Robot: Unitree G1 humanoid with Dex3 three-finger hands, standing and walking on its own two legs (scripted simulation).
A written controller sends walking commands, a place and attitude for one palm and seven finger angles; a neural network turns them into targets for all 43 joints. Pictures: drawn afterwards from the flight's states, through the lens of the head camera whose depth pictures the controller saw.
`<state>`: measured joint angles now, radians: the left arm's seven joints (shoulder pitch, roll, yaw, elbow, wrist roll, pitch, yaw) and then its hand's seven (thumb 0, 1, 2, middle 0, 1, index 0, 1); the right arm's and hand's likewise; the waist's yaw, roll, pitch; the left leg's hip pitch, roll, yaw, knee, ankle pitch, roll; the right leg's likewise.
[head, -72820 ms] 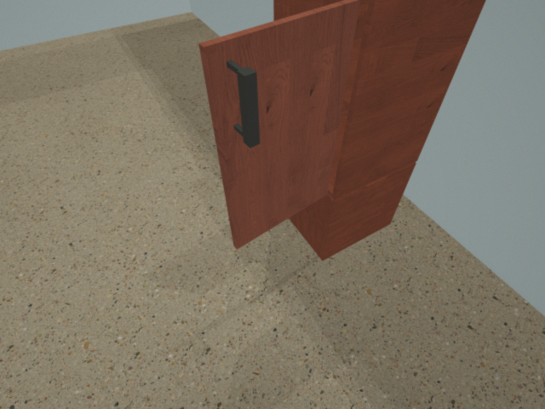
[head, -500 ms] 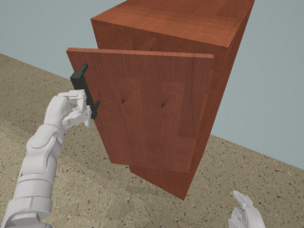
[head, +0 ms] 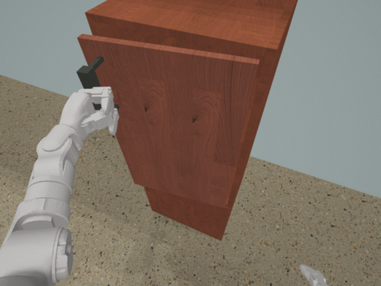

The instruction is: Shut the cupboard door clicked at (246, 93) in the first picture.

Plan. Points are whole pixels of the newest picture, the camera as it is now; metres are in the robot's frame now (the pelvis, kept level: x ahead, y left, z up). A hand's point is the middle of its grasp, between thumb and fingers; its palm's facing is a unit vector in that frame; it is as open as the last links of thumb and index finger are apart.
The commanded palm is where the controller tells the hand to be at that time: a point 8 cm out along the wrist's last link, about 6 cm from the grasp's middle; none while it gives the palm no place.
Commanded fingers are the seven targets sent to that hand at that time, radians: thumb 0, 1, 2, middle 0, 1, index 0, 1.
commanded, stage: push the door shut along its arc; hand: left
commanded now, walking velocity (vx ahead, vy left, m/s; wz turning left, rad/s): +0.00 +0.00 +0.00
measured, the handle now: (102, 92) +0.50 +0.20 +0.15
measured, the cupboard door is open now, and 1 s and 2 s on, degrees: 7 0 0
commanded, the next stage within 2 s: pull the fist back off the door in 0.96 s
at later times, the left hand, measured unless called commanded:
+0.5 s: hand (137, 98) +0.46 +0.11 +0.16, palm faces -0.36 -0.93 -0.02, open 3.1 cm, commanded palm +0.46 +0.17 +0.15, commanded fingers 0.00 0.90 0.90 -1.30 -1.50 -1.30 -1.50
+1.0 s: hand (147, 93) +0.48 +0.09 +0.16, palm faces -0.42 -0.91 -0.04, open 3.0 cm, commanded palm +0.51 +0.12 +0.15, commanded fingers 0.00 0.90 0.90 -1.30 -1.50 -1.30 -1.50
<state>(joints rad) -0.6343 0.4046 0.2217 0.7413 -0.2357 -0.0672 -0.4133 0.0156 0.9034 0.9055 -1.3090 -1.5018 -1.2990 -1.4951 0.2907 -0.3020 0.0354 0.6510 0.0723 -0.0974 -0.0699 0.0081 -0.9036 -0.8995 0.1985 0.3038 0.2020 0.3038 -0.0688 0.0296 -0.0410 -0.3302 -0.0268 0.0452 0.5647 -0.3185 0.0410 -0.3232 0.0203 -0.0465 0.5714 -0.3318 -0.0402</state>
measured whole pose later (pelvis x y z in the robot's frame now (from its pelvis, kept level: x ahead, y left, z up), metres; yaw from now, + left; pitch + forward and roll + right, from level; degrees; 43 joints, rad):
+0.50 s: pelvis +0.01 +0.01 -0.01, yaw +0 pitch +9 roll +0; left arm -0.89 0.38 0.19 1.01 -0.20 -0.14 -0.46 0.01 0.90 0.90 -1.30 -1.50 -1.30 -1.50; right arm 0.33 -0.30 0.02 0.68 0.04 -0.09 -0.05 0.01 -0.90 -0.90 0.20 0.30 0.20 0.30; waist -0.11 0.02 -0.07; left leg -0.42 -0.04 0.06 0.61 -0.34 0.05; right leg -0.42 0.01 -0.03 0.63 -0.36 -0.03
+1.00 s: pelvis +0.00 -0.01 -0.01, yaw +1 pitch +12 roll +0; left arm -1.10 0.45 0.14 1.18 -0.19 -0.12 -0.52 0.01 0.87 0.96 -1.30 -1.50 -1.30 -1.50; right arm 0.36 -0.32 0.01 0.74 0.02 -0.11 -0.06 0.00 -0.90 -0.90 0.20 0.30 0.20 0.30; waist -0.13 0.02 -0.07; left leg -0.55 -0.02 0.03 0.69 -0.35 0.03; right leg -0.54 0.02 -0.07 0.69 -0.37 -0.06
